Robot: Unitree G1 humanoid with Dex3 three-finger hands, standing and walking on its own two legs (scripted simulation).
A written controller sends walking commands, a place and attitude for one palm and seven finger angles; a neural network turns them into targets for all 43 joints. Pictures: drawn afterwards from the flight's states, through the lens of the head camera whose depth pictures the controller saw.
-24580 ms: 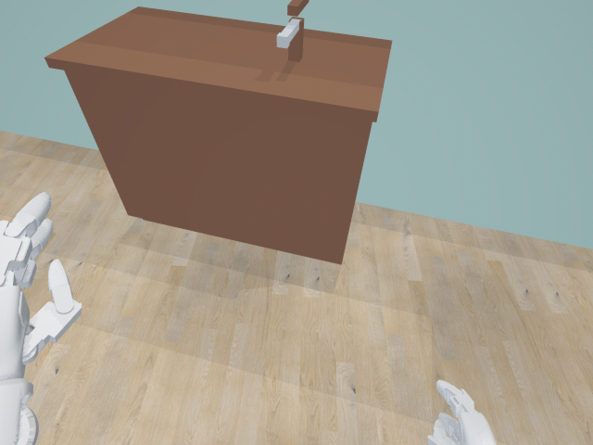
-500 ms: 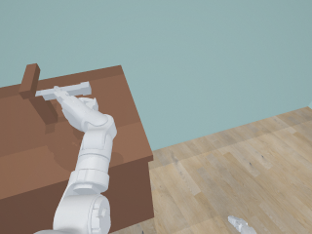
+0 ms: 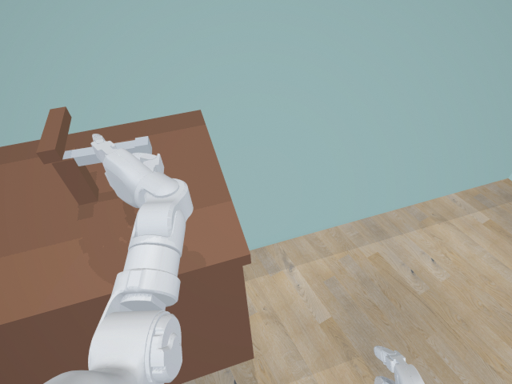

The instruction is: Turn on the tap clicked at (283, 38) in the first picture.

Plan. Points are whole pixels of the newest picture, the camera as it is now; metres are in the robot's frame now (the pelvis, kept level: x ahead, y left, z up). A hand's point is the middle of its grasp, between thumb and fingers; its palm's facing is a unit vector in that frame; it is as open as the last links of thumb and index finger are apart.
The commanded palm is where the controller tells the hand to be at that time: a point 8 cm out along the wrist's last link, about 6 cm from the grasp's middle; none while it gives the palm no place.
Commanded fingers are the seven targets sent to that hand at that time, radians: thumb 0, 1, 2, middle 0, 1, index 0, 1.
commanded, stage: lift the hand up off the lever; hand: left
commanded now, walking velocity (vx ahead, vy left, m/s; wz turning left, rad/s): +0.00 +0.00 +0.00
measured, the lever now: (143, 147) +0.49 +0.25 +0.12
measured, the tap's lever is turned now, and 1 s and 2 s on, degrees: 86 86 86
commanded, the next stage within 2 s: draw the hand back beside the body in 1.06 s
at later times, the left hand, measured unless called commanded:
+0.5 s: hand (146, 156) +0.41 +0.20 +0.17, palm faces +0.80 -0.59 -0.05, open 7.8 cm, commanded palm +0.36 +0.22 +0.18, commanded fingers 0.00 0.90 0.90 -0.15 -0.15 -0.15 -0.15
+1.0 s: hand (146, 150) +0.40 +0.20 +0.19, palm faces +0.78 -0.62 -0.02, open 7.8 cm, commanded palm +0.34 +0.21 +0.20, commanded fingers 0.00 0.90 0.90 -0.15 -0.15 -0.15 -0.15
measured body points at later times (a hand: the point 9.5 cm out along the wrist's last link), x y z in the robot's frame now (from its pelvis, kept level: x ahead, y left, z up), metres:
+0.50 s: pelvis +0.01 +0.00 +0.00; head +0.00 -0.02 +0.45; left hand +0.36 +0.23 +0.18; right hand +0.18 -0.23 -0.11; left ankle +0.01 +0.14 -0.73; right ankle -0.02 -0.07 -0.73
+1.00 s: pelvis +0.01 +0.00 +0.01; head -0.01 -0.02 +0.45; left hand +0.35 +0.22 +0.19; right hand +0.20 -0.21 -0.10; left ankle +0.01 +0.14 -0.73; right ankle -0.02 -0.07 -0.73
